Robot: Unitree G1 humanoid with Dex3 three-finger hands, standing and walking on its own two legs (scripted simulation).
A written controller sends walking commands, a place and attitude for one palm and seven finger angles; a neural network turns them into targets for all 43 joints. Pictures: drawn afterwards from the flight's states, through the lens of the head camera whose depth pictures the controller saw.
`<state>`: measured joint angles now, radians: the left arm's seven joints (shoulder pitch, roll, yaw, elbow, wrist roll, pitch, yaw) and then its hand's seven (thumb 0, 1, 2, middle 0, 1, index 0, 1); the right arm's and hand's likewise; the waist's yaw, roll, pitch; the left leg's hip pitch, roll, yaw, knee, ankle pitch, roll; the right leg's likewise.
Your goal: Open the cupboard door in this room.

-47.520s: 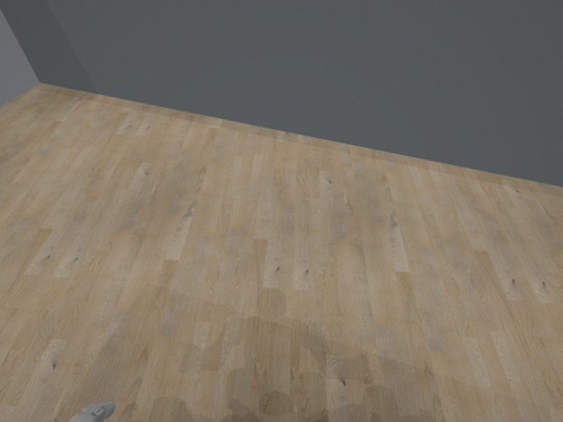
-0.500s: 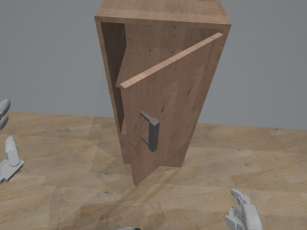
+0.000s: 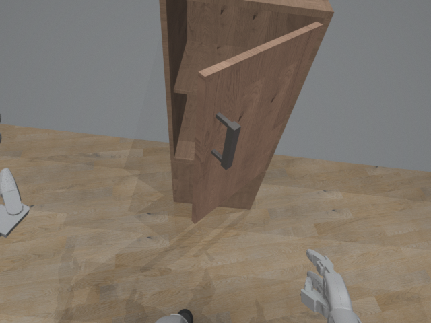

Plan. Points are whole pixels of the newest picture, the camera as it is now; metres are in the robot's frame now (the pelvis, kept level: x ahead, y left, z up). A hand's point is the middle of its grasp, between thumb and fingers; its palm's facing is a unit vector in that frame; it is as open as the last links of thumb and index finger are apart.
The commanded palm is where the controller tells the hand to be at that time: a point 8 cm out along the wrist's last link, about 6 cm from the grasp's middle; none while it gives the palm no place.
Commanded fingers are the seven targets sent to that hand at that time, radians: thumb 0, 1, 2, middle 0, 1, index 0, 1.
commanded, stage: stop stepping back and stand still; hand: left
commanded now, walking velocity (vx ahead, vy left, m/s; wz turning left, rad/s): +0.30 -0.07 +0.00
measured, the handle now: (223, 142) +0.47 +0.02 +0.04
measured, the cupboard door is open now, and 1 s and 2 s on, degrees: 46 46 46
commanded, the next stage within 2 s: let the arm hang, fingers relaxed in 1.72 s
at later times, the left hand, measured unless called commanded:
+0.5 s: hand (28, 278) +0.14 +0.23 +0.15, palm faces +0.45 -0.82 -0.36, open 7.4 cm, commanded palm +0.06 +0.27 +0.18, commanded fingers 0.00 0.90 0.90 -0.20 -0.30 -0.20 -0.30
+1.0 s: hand out of the picture +0.10 +0.22 +0.15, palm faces +0.41 -0.80 -0.44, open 7.4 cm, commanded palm +0.03 +0.28 +0.18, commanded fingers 0.00 0.90 0.90 -0.20 -0.30 -0.20 -0.30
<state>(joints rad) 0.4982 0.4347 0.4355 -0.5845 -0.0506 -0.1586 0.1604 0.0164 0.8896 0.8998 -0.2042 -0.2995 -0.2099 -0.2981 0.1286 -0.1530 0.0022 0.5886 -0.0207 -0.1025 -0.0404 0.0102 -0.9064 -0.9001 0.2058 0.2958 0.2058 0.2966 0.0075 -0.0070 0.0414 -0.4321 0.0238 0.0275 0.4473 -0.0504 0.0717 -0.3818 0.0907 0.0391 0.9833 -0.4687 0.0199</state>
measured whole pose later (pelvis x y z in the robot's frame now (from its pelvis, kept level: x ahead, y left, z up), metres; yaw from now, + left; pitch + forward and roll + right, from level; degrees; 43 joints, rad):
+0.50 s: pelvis -0.10 -0.03 -0.02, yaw -3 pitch -4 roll +2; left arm 0.37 0.37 0.41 -0.31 -0.04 -0.12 0.16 0.01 0.89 0.90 -0.20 -0.30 -0.21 -0.30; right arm 0.25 -0.22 0.00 0.69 -0.01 -0.12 -0.07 0.01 -0.91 -0.90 0.20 0.30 0.20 0.30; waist -0.04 -0.03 -0.01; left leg -0.34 -0.04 0.07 0.59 -0.19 0.05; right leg -0.25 0.02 0.02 0.90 -0.52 0.00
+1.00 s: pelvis -0.11 -0.02 +0.00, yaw +0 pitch -1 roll +0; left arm 0.51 0.35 0.34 -0.45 -0.02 -0.21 0.15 0.02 0.89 0.90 -0.21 -0.30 -0.21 -0.30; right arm 0.20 -0.26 -0.05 0.63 -0.01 -0.14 -0.07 0.01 -0.91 -0.90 0.20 0.30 0.20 0.30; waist 0.01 0.01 0.05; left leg -0.21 0.03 0.04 0.46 -0.22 0.00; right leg -0.21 0.00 -0.07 0.51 -0.29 -0.03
